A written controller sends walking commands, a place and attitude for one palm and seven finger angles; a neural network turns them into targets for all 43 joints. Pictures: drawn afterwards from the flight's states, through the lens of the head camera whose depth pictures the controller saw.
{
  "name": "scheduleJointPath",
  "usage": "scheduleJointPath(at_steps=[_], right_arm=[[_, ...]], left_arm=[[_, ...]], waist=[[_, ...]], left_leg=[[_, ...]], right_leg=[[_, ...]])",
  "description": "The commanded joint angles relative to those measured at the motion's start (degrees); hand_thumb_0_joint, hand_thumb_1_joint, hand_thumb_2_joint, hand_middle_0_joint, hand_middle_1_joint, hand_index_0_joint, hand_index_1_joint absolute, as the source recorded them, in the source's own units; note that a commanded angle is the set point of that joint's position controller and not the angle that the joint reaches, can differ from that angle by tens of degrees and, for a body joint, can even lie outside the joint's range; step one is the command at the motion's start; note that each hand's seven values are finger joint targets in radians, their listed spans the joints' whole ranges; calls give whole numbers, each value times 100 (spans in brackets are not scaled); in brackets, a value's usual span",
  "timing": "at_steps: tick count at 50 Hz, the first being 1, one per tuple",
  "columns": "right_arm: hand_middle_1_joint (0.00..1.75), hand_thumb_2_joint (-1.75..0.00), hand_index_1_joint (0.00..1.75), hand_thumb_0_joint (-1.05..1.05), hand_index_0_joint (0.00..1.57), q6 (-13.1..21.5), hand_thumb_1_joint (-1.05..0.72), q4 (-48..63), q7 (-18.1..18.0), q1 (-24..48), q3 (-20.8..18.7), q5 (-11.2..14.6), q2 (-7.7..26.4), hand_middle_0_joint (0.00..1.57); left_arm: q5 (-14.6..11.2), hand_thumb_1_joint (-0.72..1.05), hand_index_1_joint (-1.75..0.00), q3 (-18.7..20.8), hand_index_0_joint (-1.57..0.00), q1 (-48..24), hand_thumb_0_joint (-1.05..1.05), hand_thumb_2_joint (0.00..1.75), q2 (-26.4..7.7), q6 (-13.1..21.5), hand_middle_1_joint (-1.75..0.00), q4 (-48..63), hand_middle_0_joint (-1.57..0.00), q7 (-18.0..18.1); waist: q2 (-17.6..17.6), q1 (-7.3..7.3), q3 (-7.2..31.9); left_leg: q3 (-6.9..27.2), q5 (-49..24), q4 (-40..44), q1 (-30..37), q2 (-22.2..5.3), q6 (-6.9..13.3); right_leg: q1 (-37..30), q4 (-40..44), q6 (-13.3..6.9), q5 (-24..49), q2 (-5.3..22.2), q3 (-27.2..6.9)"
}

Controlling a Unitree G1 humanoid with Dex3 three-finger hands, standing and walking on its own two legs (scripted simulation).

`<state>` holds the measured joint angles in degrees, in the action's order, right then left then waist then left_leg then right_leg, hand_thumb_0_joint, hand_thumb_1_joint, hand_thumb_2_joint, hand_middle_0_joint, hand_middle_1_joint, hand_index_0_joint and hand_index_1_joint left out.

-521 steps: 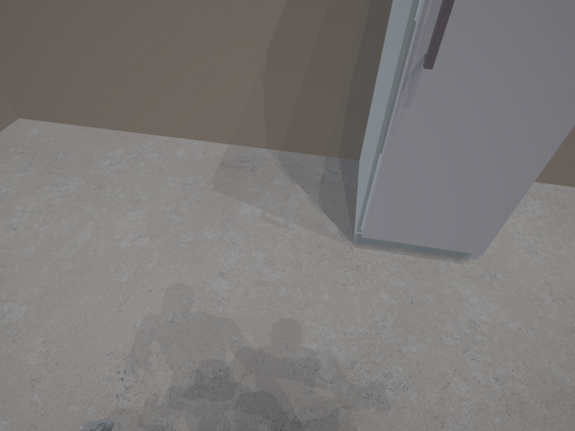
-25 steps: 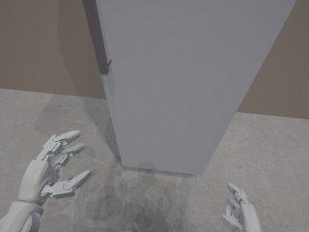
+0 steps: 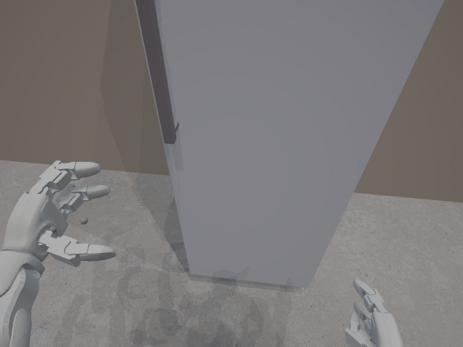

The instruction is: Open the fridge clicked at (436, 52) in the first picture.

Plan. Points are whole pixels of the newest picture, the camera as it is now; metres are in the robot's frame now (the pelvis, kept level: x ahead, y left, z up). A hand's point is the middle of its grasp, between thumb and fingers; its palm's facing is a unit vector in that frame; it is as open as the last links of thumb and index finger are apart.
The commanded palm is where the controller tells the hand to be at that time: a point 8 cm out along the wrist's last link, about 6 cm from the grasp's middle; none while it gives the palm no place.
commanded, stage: raise the hand to about handle height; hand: left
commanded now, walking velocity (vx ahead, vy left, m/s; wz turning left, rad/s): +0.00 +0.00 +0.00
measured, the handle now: (162, 72) +0.52 +0.20 +0.24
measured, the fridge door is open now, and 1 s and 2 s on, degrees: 0 0 0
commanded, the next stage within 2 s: move the hooked fingers beside the handle in 0.94 s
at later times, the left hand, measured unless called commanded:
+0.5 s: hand (54, 151) +0.28 +0.27 +0.24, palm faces +0.08 -0.99 -0.11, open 14.0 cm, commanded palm +0.24 +0.31 +0.24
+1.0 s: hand (64, 159) +0.27 +0.26 +0.24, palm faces +0.08 -0.99 -0.10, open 14.0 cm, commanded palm +0.23 +0.30 +0.24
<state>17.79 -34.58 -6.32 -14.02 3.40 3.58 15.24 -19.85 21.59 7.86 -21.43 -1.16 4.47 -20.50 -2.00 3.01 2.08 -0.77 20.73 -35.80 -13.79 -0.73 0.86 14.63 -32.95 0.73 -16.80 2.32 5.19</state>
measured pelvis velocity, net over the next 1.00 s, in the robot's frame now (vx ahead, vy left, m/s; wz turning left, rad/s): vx -0.01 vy -0.02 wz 0.00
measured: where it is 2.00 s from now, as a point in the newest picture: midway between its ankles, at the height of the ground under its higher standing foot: outside the picture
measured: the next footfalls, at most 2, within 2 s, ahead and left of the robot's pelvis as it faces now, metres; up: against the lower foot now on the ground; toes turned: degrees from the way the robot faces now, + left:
none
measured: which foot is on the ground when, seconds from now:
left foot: down 0.00-1.00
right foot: down 0.00-1.00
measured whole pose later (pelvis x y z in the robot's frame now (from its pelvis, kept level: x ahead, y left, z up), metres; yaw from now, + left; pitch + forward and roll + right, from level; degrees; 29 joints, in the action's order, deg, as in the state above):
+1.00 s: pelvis -0.01 -0.02 +0.01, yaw +0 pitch -4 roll +0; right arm 11.7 -34.4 -6.1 -12.1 5.3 5.3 15.6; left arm -18.9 28.5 -11.7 -29.0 -16.8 -5.5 -25.7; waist -4.3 3.5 1.7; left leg -0.5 15.8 -27.0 -7.3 -1.3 -0.6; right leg 9.3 -26.7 -0.8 -13.5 1.4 5.5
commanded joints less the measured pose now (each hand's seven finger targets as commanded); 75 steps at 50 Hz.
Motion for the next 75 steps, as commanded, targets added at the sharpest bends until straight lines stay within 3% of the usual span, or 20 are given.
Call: scheduleJointPath(at_steps=[1,4,12,22,24,25,27,34,38,39,42,44,48,52,59,61,66,69,72,75], right_arm=[[30,-90,30,0,20,268,-90,919,-28,680,-175,33,620,20],[30,-90,30,0,20,192,-90,931,-8,762,-137,33,614,20],[30,-90,30,0,20,-34,-90,910,-44,926,-64,101,604,20],[30,-90,30,0,20,-160,-90,953,-19,1090,-32,163,642,20],[30,-90,30,0,20,-200,-90,940,27,1042,-47,167,675,20],[30,-90,30,0,20,-233,-90,935,45,1019,-56,187,707,20],[30,-90,30,0,20,-286,-90,1008,77,1073,-88,210,747,20],[30,-90,30,0,20,-257,-90,1114,56,1144,-94,140,664,20],[30,-90,30,0,20,-212,-90,1039,-3,1101,-96,173,644,20],[30,-90,30,0,20,-219,-90,1029,2,1090,-96,158,649,20],[30,-90,30,0,20,-217,-90,1003,-26,1064,-81,181,669,20],[30,-90,30,0,20,-218,-90,1018,-14,1095,-79,178,663,20],[30,-90,30,0,20,-217,-90,1024,-1,1100,-73,177,680,20],[30,-90,30,0,20,-249,-90,1016,24,1112,-75,188,670,20],[30,-90,30,0,20,-246,-90,950,-35,1068,-79,176,666,20],[30,-90,30,0,20,-255,-90,917,-62,1021,-84,172,695,20],[30,-90,30,0,20,-291,-90,906,-70,954,-90,179,711,20],[30,-90,30,0,20,-343,-90,907,-54,890,-106,179,734,20],[30,-90,30,0,20,-363,-90,941,-41,861,-117,184,757,20],[30,-90,30,0,20,-399,-90,961,-31,786,-140,179,776,20]], left_arm=[[-116,-48,-118,716,-30,-1565,0,31,-1385,-75,-118,1135,-30,-93],[-125,-50,-120,896,-30,-1820,0,30,-1598,-293,-120,1133,-30,-150],[-88,-50,-120,1044,-30,-2946,0,30,-1957,-785,-120,576,-30,-298],[-17,-50,-120,1298,-30,-4066,0,30,-2610,-1128,-120,248,-30,-515],[-51,-50,-120,1196,-30,-3534,0,30,-2394,-1298,-120,-409,-30,-597],[-84,-50,-120,1139,-30,-3423,0,30,-2299,-1361,-120,-548,-30,-647],[-83,-50,-120,1120,-30,-3378,0,30,-2319,-1449,-120,-490,-30,-693],[-89,-50,-120,1539,-30,-3716,0,30,-2734,-1087,-120,521,-30,-424],[-5,-50,-120,1345,-30,-3837,0,30,-2502,-1071,-120,445,-30,-355],[10,-50,-120,1349,-30,-3820,0,30,-2554,-1091,-120,451,-30,-361],[33,-50,-120,1167,-30,-3807,0,30,-2390,-1212,-120,151,-30,-412],[12,-50,-120,1138,-30,-3802,0,30,-2407,-1218,-120,234,-30,-466],[-49,-50,-120,1266,-30,-3706,0,30,-2447,-1220,-120,84,-30,-503],[-66,-50,-120,1231,-30,-3731,0,30,-2422,-1252,-120,-21,-30,-539],[69,-50,-120,925,-30,-4531,0,30,-2371,-1095,-120,-117,-30,-443],[127,-50,-120,1002,-30,-4738,0,30,-2512,-1060,-120,-398,-30,-416],[218,-50,-120,899,-30,-5069,0,30,-2531,-1002,-120,-859,-30,-403],[247,-50,-120,891,-30,-5081,0,30,-2582,-998,-120,-1284,-30,-398],[308,-50,-120,900,-30,-5403,0,30,-2667,-921,-120,-1369,-30,-405],[321,-50,-120,930,-30,-5498,0,30,-2724,-845,-120,-1485,-30,-418]], waist=[[-363,60,608],[-401,106,681],[-185,25,655],[-393,57,887],[-176,124,613],[70,79,578],[77,89,672],[-220,159,990],[-547,63,822],[-532,100,788],[-297,21,664],[-346,50,678],[-98,56,772],[-128,42,686],[-359,-50,689],[-210,-82,793],[-307,-92,874],[-57,-72,808],[-308,-96,1003],[-134,-119,1122]], left_leg=[[298,-1652,949,265,49,-36],[265,-1874,978,418,59,-26],[280,-1645,1185,560,91,10],[247,-1743,1273,774,136,44],[249,-1698,1286,589,126,41],[237,-1695,1274,526,123,49],[203,-1583,1227,511,124,51],[189,-1713,1211,700,135,68],[148,-1589,1263,782,141,62],[142,-1622,1262,752,140,55],[176,-1476,1297,702,139,67],[167,-1509,1275,749,138,69],[188,-1516,1260,687,149,76],[175,-1446,1256,651,144,72],[194,-1354,1265,734,149,62],[216,-1319,1279,687,157,72],[208,-1354,1292,653,153,58],[199,-1325,1283,517,132,69],[189,-1429,1288,572,142,62],[154,-1625,1257,566,122,74]], right_leg=[[-465,530,-190,1273,-256,-5],[-630,620,-202,1520,-267,-30],[-656,886,-187,1338,-241,-59],[-824,1026,-210,1451,-189,-113],[-781,1048,-226,1425,-191,-124],[-748,1015,-200,1483,-175,-113],[-685,1004,-172,1363,-159,-160],[-895,1005,-198,1360,-175,-201],[-715,1019,-190,1277,-182,-176],[-774,1049,-198,1320,-178,-196],[-668,1056,-165,1195,-198,-164],[-696,1089,-176,1221,-198,-203],[-719,1040,-152,1279,-196,-165],[-655,1069,-148,1205,-188,-199],[-564,1118,-176,1025,-184,-231],[-600,1104,-165,1010,-179,-218],[-620,1075,-189,1073,-166,-209],[-613,1101,-187,1019,-169,-236],[-668,1032,-212,1169,-151,-232],[-762,991,-201,1425,-156,-226]])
